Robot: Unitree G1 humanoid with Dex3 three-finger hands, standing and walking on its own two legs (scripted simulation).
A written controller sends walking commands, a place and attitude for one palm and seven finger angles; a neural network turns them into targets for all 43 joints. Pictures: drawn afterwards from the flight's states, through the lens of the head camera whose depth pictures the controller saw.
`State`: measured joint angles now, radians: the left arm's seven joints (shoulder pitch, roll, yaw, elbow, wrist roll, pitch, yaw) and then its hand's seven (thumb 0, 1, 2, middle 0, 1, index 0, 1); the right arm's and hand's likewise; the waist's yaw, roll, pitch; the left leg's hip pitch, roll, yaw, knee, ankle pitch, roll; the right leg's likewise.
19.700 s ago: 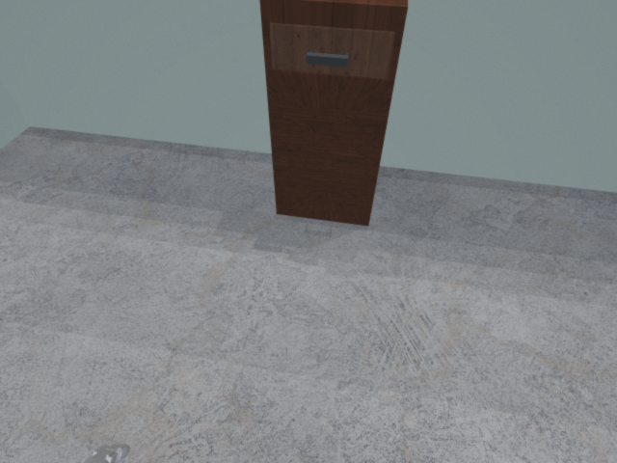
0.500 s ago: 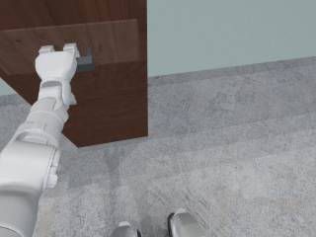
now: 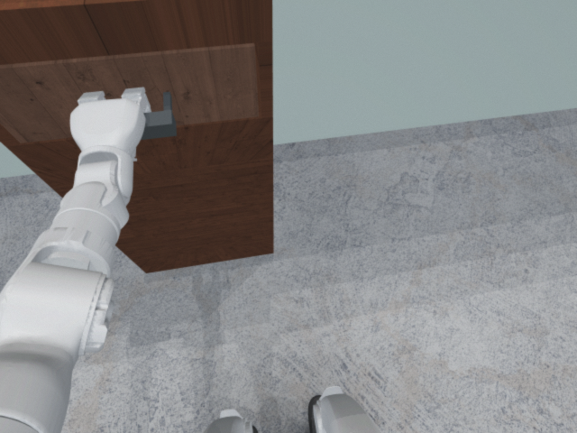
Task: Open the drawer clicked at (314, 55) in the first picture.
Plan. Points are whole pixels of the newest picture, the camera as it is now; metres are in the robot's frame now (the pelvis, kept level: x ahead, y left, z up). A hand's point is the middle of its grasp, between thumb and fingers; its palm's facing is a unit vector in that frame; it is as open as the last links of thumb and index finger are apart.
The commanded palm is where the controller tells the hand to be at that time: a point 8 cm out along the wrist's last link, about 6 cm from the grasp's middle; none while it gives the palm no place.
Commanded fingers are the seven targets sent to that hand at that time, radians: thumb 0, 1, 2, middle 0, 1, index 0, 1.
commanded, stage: pull the drawer open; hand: left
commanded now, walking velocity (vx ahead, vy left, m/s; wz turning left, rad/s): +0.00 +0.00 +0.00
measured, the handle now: (128, 115) +0.57 +0.19 +0.04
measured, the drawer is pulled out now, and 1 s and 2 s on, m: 0.00 0.11 0.22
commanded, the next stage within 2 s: none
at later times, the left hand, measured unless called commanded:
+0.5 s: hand (125, 176) +0.48 +0.19 +0.02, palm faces -0.04 -0.02 -1.00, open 5.7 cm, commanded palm +0.44 +0.18 +0.07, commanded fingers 0.00 0.90 0.90 -0.40 -1.35 -0.40 -1.35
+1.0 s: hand (123, 214) +0.42 +0.19 +0.02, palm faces -0.02 +0.00 -1.00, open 5.7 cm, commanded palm +0.39 +0.18 +0.07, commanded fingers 0.00 0.90 0.90 -0.40 -1.35 -0.40 -1.35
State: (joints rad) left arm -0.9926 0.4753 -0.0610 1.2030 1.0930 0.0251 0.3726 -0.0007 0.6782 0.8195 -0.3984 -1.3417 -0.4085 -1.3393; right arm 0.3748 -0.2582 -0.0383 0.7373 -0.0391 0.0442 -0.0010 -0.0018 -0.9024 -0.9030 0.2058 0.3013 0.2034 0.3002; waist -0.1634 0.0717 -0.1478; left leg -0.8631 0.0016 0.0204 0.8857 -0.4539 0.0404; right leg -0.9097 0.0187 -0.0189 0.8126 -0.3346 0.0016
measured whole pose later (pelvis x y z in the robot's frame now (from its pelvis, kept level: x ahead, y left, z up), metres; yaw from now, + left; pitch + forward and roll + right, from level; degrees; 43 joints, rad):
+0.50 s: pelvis +0.02 -0.01 +0.01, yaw +0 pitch +21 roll -1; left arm -0.74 0.37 -0.09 1.02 1.08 0.02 0.40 0.01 0.68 0.81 -0.40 -1.35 -0.41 -1.35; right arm 0.33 -0.25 -0.07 0.73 -0.02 0.08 0.01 0.00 -0.90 -0.90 0.21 0.30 0.20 0.30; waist -0.08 0.07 -0.17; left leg -0.71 0.00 0.03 0.79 -0.44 0.03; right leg -0.77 0.02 -0.01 0.74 -0.34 -0.01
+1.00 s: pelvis +0.00 -0.01 +0.02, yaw +1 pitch +16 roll +0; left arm -0.60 0.32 -0.13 0.93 1.10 0.03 0.45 0.00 0.67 0.84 -0.41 -1.35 -0.42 -1.35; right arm 0.27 -0.24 -0.06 0.72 0.00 0.07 -0.01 0.00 -0.90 -0.90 0.20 0.30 0.20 0.30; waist -0.04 0.06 -0.14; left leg -0.62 -0.01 0.03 0.75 -0.41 0.03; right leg -0.69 0.01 -0.01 0.73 -0.31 -0.01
